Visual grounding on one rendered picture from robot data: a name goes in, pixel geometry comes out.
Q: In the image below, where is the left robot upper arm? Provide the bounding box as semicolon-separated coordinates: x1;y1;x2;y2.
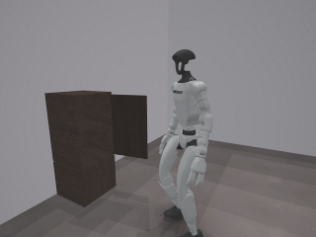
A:
189;81;213;124

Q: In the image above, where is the left robot hand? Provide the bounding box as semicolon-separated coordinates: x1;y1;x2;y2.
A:
187;156;206;188

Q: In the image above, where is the left robot forearm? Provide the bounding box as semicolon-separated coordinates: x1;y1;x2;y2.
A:
195;114;213;158

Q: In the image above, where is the cupboard door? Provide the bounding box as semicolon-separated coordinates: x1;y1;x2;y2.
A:
111;94;148;159

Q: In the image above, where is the right robot forearm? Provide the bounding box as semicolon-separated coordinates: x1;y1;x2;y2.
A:
166;111;179;136

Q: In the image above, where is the right robot upper arm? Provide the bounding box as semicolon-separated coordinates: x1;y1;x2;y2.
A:
171;82;177;113

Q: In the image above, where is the robot right thigh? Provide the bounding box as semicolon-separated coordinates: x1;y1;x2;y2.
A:
159;135;183;187

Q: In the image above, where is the right robot hand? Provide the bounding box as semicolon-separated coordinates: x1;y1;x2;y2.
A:
159;134;172;154

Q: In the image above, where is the humanoid robot head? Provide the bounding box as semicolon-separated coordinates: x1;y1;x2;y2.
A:
172;49;197;83

